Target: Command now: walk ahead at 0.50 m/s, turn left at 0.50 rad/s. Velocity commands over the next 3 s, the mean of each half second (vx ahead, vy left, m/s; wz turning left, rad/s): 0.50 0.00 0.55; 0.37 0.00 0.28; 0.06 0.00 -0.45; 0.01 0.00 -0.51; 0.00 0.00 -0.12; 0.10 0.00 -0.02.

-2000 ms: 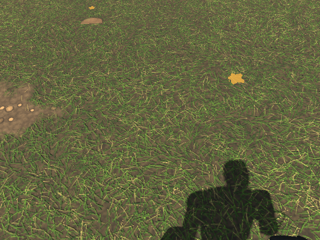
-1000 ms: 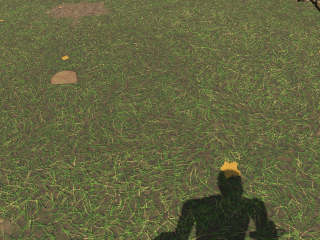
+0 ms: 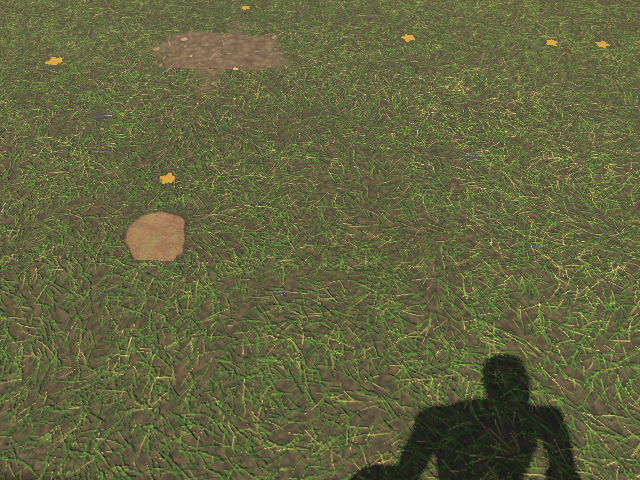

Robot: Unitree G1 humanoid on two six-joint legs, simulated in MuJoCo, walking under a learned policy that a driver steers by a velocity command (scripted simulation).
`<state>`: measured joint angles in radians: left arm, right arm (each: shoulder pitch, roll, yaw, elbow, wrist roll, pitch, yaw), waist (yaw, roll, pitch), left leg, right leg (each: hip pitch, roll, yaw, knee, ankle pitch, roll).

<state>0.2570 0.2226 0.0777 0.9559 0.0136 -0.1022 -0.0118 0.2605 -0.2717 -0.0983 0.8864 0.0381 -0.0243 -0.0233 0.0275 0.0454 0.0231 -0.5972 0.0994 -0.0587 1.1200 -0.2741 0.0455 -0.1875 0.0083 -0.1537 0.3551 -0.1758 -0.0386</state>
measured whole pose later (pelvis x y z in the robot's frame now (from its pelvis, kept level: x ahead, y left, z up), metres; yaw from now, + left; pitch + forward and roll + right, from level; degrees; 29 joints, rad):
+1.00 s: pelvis +0.56 +0.12 -0.15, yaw +25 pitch +4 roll +2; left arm 0.12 0.26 0.05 0.79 0.01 -0.13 -0.09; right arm 0.45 -0.25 -0.05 0.84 0.01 -0.04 -0.06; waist -0.06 -0.05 -0.03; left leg -0.23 -0.08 -0.08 1.46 -0.85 0.00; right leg -0.42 0.01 0.03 0.34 0.22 -0.05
